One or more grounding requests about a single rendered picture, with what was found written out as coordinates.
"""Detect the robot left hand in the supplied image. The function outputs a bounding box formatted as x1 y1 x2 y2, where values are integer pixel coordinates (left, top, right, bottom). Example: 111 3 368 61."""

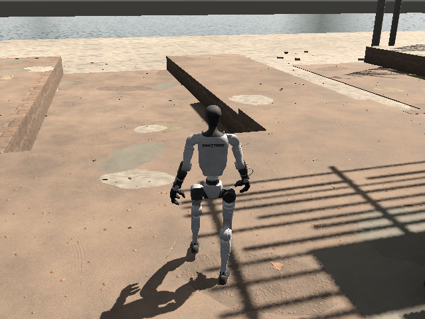
170 188 185 205

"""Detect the right robot forearm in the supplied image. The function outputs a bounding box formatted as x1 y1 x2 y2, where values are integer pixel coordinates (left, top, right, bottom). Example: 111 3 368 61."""
238 160 250 183

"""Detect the robot torso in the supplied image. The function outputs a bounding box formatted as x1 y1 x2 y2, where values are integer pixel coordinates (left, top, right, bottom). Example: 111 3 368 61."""
197 131 228 199

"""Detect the robot right upper arm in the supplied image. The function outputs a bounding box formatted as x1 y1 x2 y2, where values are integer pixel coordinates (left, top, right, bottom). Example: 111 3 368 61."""
226 134 245 170

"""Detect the robot left upper arm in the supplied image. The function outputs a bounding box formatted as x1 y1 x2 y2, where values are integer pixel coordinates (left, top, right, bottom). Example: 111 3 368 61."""
181 134 199 171

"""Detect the robot right hand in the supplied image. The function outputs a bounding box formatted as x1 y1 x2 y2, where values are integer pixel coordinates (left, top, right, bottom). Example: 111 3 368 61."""
234 180 250 193

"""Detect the left robot forearm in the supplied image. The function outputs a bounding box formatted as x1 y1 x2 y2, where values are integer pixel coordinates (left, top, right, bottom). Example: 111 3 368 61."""
172 161 187 191

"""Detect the left robot foot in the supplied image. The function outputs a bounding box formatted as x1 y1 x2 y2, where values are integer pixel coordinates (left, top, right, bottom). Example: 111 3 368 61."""
190 241 199 254

